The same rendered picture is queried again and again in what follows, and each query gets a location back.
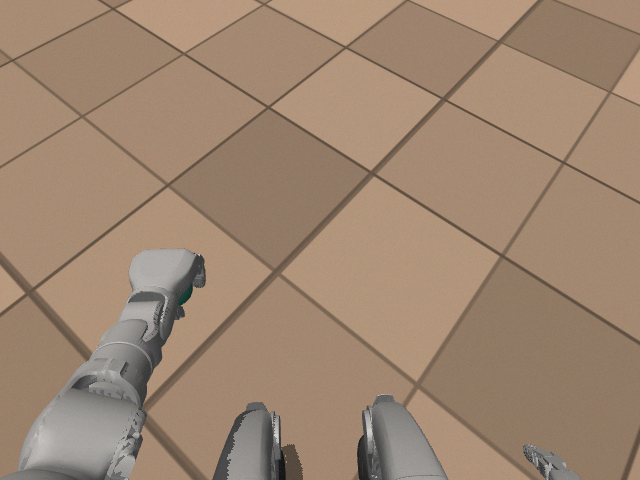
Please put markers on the left robot arm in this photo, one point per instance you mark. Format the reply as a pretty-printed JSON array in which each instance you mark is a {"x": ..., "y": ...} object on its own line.
[{"x": 91, "y": 429}]

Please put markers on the ball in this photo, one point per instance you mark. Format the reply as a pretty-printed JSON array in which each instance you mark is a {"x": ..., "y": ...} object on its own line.
[{"x": 185, "y": 297}]

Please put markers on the right robot hand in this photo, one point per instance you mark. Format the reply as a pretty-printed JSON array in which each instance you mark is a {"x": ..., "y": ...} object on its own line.
[{"x": 551, "y": 466}]

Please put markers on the left robot hand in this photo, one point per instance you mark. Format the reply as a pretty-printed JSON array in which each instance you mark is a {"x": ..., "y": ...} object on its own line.
[{"x": 171, "y": 269}]

